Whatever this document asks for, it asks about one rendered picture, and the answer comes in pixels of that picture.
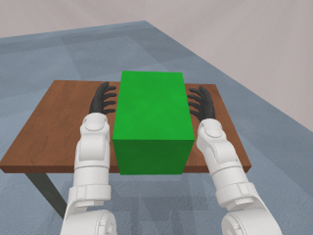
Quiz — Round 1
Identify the right robot upper arm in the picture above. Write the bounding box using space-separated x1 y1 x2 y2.
221 208 282 235

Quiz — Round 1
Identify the left robot hand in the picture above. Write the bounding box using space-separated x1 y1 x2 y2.
88 82 117 115

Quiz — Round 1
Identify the left robot forearm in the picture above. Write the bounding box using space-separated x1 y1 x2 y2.
60 113 112 235

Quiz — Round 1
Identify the table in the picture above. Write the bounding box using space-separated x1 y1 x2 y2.
0 79 252 219

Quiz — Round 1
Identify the left robot upper arm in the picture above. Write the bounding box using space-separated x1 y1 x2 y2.
61 210 117 235

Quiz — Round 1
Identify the right robot forearm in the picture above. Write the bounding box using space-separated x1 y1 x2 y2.
196 118 283 235

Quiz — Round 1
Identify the right robot hand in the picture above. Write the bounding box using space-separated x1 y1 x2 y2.
187 86 216 123

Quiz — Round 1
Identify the carton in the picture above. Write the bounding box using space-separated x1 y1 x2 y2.
112 70 195 175

